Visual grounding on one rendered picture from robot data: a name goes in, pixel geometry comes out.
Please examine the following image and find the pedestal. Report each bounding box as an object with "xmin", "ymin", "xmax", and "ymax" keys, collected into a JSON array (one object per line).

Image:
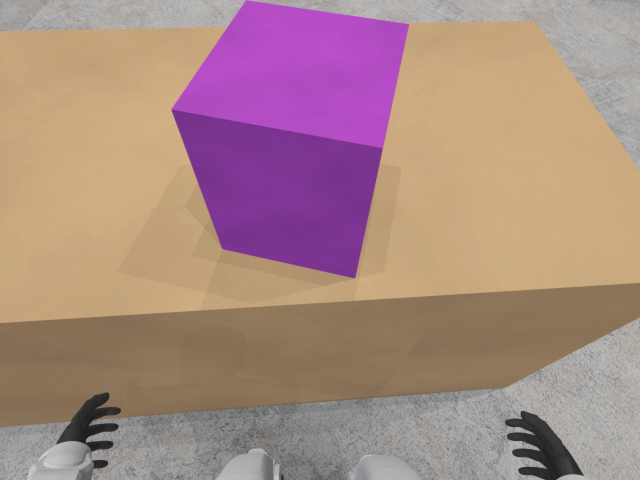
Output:
[{"xmin": 0, "ymin": 21, "xmax": 640, "ymax": 427}]

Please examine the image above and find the robot right thigh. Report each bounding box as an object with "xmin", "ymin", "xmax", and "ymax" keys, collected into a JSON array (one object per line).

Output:
[{"xmin": 347, "ymin": 455, "xmax": 424, "ymax": 480}]

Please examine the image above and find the left robot forearm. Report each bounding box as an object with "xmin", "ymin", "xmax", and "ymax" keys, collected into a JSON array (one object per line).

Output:
[{"xmin": 27, "ymin": 441, "xmax": 94, "ymax": 480}]

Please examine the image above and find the carton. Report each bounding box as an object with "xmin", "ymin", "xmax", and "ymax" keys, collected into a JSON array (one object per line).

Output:
[{"xmin": 171, "ymin": 0, "xmax": 409, "ymax": 278}]

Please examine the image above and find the robot left thigh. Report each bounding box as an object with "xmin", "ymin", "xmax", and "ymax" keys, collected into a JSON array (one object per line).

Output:
[{"xmin": 216, "ymin": 453, "xmax": 281, "ymax": 480}]

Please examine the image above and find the right robot hand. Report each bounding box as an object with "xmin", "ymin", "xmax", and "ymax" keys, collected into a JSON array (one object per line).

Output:
[{"xmin": 505, "ymin": 411, "xmax": 584, "ymax": 480}]

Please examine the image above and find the robot thigh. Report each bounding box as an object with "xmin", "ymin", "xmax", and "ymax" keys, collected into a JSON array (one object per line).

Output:
[
  {"xmin": 347, "ymin": 455, "xmax": 424, "ymax": 480},
  {"xmin": 216, "ymin": 453, "xmax": 281, "ymax": 480}
]

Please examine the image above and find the left robot hand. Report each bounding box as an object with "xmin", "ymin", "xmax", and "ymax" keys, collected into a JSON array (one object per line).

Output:
[{"xmin": 56, "ymin": 393, "xmax": 121, "ymax": 469}]

